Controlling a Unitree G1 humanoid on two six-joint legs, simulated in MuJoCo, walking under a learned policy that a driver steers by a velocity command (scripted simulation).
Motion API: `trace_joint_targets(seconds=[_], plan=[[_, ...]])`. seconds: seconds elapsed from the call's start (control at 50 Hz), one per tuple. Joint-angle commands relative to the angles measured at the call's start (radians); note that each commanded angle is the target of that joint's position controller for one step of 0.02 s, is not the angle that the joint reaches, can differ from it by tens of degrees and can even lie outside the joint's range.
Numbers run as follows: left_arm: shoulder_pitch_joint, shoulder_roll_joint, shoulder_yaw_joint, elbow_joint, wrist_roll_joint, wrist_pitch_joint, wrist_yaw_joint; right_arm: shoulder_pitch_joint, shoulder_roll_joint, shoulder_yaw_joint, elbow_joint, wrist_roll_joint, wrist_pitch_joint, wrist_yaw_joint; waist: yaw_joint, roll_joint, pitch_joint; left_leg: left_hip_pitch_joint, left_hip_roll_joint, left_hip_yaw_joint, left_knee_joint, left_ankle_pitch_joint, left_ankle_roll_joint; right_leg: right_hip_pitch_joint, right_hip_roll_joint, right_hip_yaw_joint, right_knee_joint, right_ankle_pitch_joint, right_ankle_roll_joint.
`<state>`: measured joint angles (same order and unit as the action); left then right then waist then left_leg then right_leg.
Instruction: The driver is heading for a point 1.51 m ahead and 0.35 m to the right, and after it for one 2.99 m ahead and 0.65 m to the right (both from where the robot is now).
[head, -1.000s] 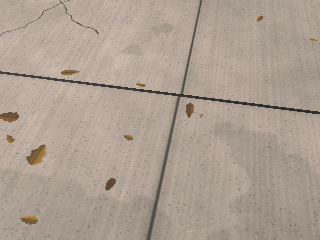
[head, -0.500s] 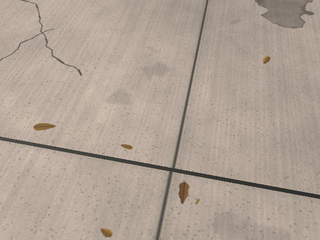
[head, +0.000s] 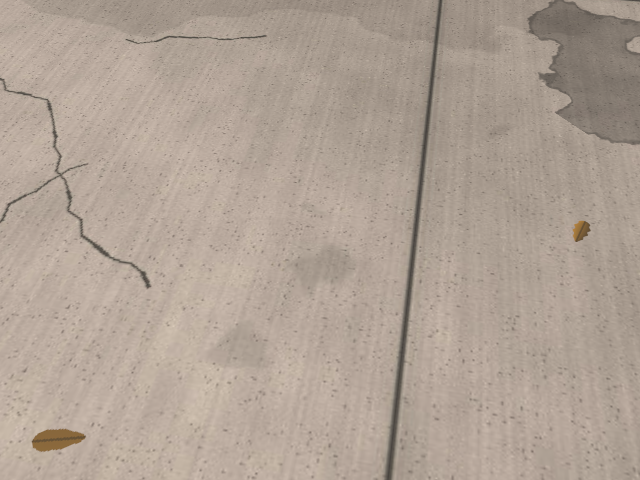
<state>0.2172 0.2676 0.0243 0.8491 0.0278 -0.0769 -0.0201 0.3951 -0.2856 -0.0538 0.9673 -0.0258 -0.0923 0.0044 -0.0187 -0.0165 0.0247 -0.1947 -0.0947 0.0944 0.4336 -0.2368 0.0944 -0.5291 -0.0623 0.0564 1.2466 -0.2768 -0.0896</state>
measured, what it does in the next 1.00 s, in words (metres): goes down, turning right: right foot 0.11 m lower, then left foot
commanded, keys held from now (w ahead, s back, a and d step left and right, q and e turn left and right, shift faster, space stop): w+shift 0.56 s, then w+e+shift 0.44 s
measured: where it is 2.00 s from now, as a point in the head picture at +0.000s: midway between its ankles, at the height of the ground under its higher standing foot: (466, 120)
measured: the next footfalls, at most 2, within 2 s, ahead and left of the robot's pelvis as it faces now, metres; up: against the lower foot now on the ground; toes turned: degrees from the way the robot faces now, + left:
right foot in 0.32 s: +0.49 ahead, -0.13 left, -0.11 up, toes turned -4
left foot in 0.70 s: +0.93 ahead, +0.05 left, -0.11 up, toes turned -1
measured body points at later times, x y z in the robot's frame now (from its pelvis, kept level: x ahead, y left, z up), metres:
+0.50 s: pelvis +0.50 -0.06 -0.12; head +0.52 -0.05 +0.33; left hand +0.45 +0.21 -0.26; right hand +0.62 -0.31 -0.24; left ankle +0.47 +0.08 -0.69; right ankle +0.45 -0.12 -0.85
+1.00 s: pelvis +0.99 -0.06 -0.11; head +1.00 -0.07 +0.34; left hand +1.23 +0.14 -0.21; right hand +0.86 -0.30 -0.25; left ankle +0.89 +0.05 -0.85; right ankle +1.11 -0.21 -0.77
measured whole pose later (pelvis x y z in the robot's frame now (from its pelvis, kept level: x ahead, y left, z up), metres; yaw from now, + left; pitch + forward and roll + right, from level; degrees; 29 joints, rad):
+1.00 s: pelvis +0.99 -0.06 -0.11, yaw -16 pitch +0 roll +2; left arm 0.09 0.28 0.06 0.79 0.02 -0.02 -0.06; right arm 0.47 -0.26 -0.06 1.03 -0.02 -0.12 0.00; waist -0.03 -0.03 0.03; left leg 0.10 -0.02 0.27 0.26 -0.35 0.01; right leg -0.77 -0.11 -0.06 1.02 0.00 -0.13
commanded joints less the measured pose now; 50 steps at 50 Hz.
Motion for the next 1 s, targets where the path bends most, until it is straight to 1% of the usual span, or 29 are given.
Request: trace_joint_targets(seconds=[0.02, 0.06, 0.1, 0.14, 0.22, 0.26, 0.3, 0.32, 0.34, 0.36, 0.38, 0.4, 0.42, 0.46, 0.48, 0.52, 0.56, 0.6, 0.64, 0.68, 0.7, 0.72, 0.74, 0.76, 0.8, 0.84, 0.88, 0.94, 1.0], plan=[[-0.047, 0.020, -0.012, -0.096, 0.016, 0.021, -0.023, -0.002, -0.052, -0.001, -0.033, 0.021, -0.042, 0.003, 0.060, 0.043, 0.112, -0.103, 0.244, -0.268, -0.348, 0.014, 0.133, -0.114, -0.076, -0.016, -0.215, 0.109, 0.032], [-0.164, 0.025, -0.022, -0.136, 0.012, 0.007, -0.038, -0.024, -0.071, -0.005, -0.043, 0.034, -0.052, 0.012, 0.049, 0.019, 0.160, -0.203, 0.166, -0.148, -0.380, 0.143, 0.107, 0.018, -0.055, -0.083, -0.527, 0.333, 0.035], [-0.112, 0.029, -0.015, -0.097, -0.002, 0.003, -0.051, -0.007, -0.126, -0.018, -0.034, 0.032, -0.068, 0.020, 0.059, 0.057, 0.086, -0.227, 0.195, -0.105, -0.403, 0.342, 0.098, 0.260, 0.002, -0.143, -0.483, 0.574, 0.012], [-0.136, 0.067, 0.000, -0.094, -0.014, -0.022, -0.041, 0.026, -0.078, -0.004, -0.010, 0.048, -0.078, 0.013, 0.037, 0.032, 0.064, -0.028, 0.182, -0.072, -0.328, 0.335, 0.064, 0.188, -0.018, -0.104, -0.653, 0.808, -0.038], [-0.291, 0.077, 0.006, -0.138, 0.020, -0.012, -0.031, 0.155, -0.102, -0.003, 0.039, 0.010, -0.030, -0.029, -0.072, 0.031, 0.127, 0.327, 0.229, -0.100, -0.129, 0.417, 0.058, 0.003, -0.010, -0.110, -0.900, 0.680, -0.036], [-0.205, 0.100, 0.021, -0.107, 0.026, -0.022, -0.013, 0.178, -0.124, -0.001, 0.053, -0.012, -0.013, -0.051, -0.046, 0.031, 0.081, 0.488, 0.245, -0.113, 0.108, 0.704, 0.055, 0.008, 0.011, -0.122, -0.980, 0.593, -0.045], [0.086, 0.138, 0.044, -0.001, 0.024, -0.034, 0.004, 0.144, -0.145, -0.013, 0.053, -0.019, 0.010, -0.070, 0.075, 0.028, -0.044, 0.404, 0.246, -0.133, 0.504, 0.837, 0.069, 0.308, 0.024, -0.139, -0.950, 0.499, -0.060], [0.306, 0.183, 0.068, 0.062, 0.038, -0.035, 0.013, 0.074, -0.138, -0.019, 0.046, -0.014, 0.013, -0.066, 0.201, -0.003, -0.110, 0.155, 0.177, -0.104, 0.885, 0.676, 0.060, 0.610, -0.014, -0.107, -0.934, 0.499, -0.092], [0.423, 0.233, 0.083, 0.117, 0.044, -0.025, 0.013, 0.042, -0.017, 0.000, 0.017, -0.012, -0.005, -0.055, 0.185, -0.256, -0.193, -0.319, 0.031, -0.112, 1.355, -0.411, 0.047, 0.977, -0.161, -0.003, -0.618, 0.728, -0.102], [0.488, 0.236, 0.079, 0.099, 0.043, -0.015, -0.001, 0.100, -0.009, 0.008, -0.033, 0.063, -0.034, -0.064, 0.158, -0.293, -0.389, -0.652, 0.012, -0.249, 1.525, -0.499, 0.043, 1.294, -0.315, 0.283, -0.447, 0.926, -0.187], [0.471, 0.251, 0.094, 0.108, 0.031, -0.010, -0.002, 0.030, -0.035, 0.022, -0.074, 0.092, -0.041, -0.065, 0.205, -0.285, -0.482, -0.871, 0.033, -0.219, 1.513, -0.376, 0.027, 1.348, -0.418, 0.566, -0.720, 0.270, -0.317], [0.372, 0.091, 0.060, 0.100, 0.033, -0.003, 0.010, -0.169, -0.066, 0.019, -0.084, 0.041, -0.035, -0.055, 0.192, 0.019, -0.177, -0.889, 0.129, -0.155, 1.365, -0.263, 0.032, 1.038, -0.287, 0.415, -0.905, 0.114, -0.221], [0.278, 0.114, 0.059, 0.092, 0.030, -0.013, 0.026, -0.173, -0.050, 0.022, -0.105, 0.025, -0.032, -0.031, 0.117, -0.031, -0.092, -0.819, 0.134, -0.171, 1.267, -0.174, 0.017, 0.822, -0.316, 0.434, -0.926, 0.177, -0.236], [0.328, 0.080, 0.042, 0.146, 0.009, -0.032, 0.027, -0.162, 0.017, 0.038, -0.092, -0.051, 0.020, -0.002, 0.024, 0.109, 0.013, -0.690, 0.180, -0.192, 1.220, -0.245, 0.000, 0.486, -0.294, 0.351, -0.906, 0.323, -0.217], [0.299, 0.046, 0.030, 0.165, -0.008, -0.042, 0.023, -0.212, 0.058, 0.049, -0.123, -0.046, 0.028, 0.010, -0.013, 0.102, 0.052, -0.712, 0.220, -0.205, 1.133, -0.200, -0.010, 0.386, -0.248, 0.285, -0.939, 0.226, -0.170], [0.130, 0.074, 0.030, 0.122, -0.018, -0.068, 0.020, -0.353, 0.061, 0.071, -0.215, -0.026, 0.019, 0.039, -0.063, -0.010, 0.177, -0.485, 0.236, -0.109, 0.607, 0.054, -0.037, 0.056, -0.096, 0.083, -1.138, 0.262, -0.110], [0.135, 0.069, 0.027, 0.124, -0.040, -0.080, 0.013, -0.308, 0.054, 0.073, -0.186, -0.008, 0.006, 0.060, -0.072, -0.023, 0.119, -0.061, 0.179, -0.033, 0.373, 0.409, -0.032, -0.095, -0.037, -0.017, -1.176, 0.360, -0.106], [0.212, 0.120, 0.039, 0.149, -0.060, -0.083, 0.006, -0.371, 0.007, 0.061, -0.194, 0.004, 0.012, 0.050, -0.031, -0.002, 0.135, -0.095, 0.152, -0.014, 0.255, 0.439, -0.019, 0.142, -0.075, 0.002, -1.217, 0.579, -0.113], [0.283, 0.146, 0.043, 0.170, -0.048, -0.066, 0.008, -0.403, -0.034, 0.049, -0.220, -0.004, 0.009, 0.025, -0.015, -0.018, 0.086, -0.141, 0.090, 0.015, 0.166, 0.309, 0.009, 0.439, -0.093, 0.014, -1.074, 0.985, -0.089], [0.270, 0.185, 0.051, 0.172, -0.007, -0.033, 0.021, -0.096, -0.107, 0.009, -0.139, -0.007, 0.002, 0.002, -0.162, -0.048, -0.100, 0.151, 0.050, -0.018, 0.137, 0.152, 0.030, 0.483, -0.078, 0.007, -0.635, 1.052, -0.061], [0.257, 0.144, 0.044, 0.153, 0.003, -0.026, 0.023, 0.088, -0.174, -0.018, -0.099, -0.019, 0.000, -0.015, -0.230, -0.037, -0.199, 0.388, 0.181, -0.145, 0.164, -0.006, 0.039, 0.301, -0.025, -0.013, -0.324, 0.807, -0.056], [0.403, -0.058, 0.005, 0.114, -0.038, -0.022, 0.015, 0.125, -0.264, -0.042, -0.099, -0.061, -0.005, -0.016, -0.106, 0.249, -0.368, 0.635, 0.535, -0.673, 0.054, -0.296, 0.134, -0.015, 0.113, -0.038, 0.136, -0.125, -0.029], [0.335, 0.054, 0.027, 0.092, -0.057, -0.025, 0.026, 0.096, -0.199, -0.040, -0.100, -0.027, 0.005, -0.002, -0.124, 0.188, -0.392, 0.612, 0.545, -0.923, -0.151, -0.482, 0.127, -0.142, 0.108, 0.034, 0.228, -0.132, -0.057], [0.212, 0.076, 0.036, 0.063, -0.053, -0.019, 0.033, -0.022, -0.133, -0.028, -0.104, -0.026, -0.001, -0.005, -0.089, 0.132, -0.173, 0.458, 0.507, -0.735, -0.173, -0.467, 0.097, -0.227, 0.039, 0.019, 0.206, -0.022, -0.060], [0.131, 0.044, 0.038, 0.052, -0.025, -0.003, 0.018, -0.095, -0.050, -0.015, -0.087, -0.024, -0.013, -0.003, -0.040, 0.029, -0.005, 0.199, 0.418, -0.450, -0.208, -0.163, 0.044, -0.172, -0.027, 0.018, 0.113, 0.043, -0.058], [0.146, -0.008, 0.035, 0.033, -0.005, 0.035, -0.003, -0.076, 0.010, 0.001, -0.047, -0.007, -0.026, -0.004, 0.025, 0.083, 0.020, 0.079, 0.393, -0.286, -0.237, -0.055, 0.015, -0.111, -0.062, 0.014, 0.079, 0.043, -0.038], [0.068, -0.039, 0.031, -0.016, -0.005, 0.059, -0.020, -0.064, 0.010, 0.000, -0.026, 0.018, -0.041, 0.000, 0.046, 0.092, 0.048, 0.060, 0.373, -0.147, -0.276, 0.043, -0.013, -0.165, -0.086, -0.009, 0.042, 0.077, -0.024], [-0.073, -0.049, 0.016, -0.090, -0.009, 0.062, -0.039, -0.072, 0.000, -0.001, -0.025, 0.010, -0.053, 0.002, 0.055, 0.112, 0.085, 0.015, 0.303, 0.060, -0.311, 0.263, -0.046, -0.176, -0.071, -0.085, -0.112, 0.257, -0.025], [-0.189, -0.007, 0.012, -0.131, -0.012, 0.057, -0.055, -0.054, -0.028, -0.003, -0.024, 0.010, -0.060, -0.008, 0.047, 0.040, 0.137, 0.045, 0.261, 0.185, -0.345, 0.478, -0.066, -0.112, -0.022, -0.188, -0.374, 0.373, -0.052]])
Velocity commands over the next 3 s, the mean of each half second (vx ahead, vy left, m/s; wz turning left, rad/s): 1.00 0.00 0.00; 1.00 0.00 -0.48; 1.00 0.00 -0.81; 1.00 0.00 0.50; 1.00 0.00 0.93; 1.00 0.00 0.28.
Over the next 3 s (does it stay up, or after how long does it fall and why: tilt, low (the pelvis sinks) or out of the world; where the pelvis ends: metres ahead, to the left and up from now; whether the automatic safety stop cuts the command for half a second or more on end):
stays up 2.74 -0.64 -0.12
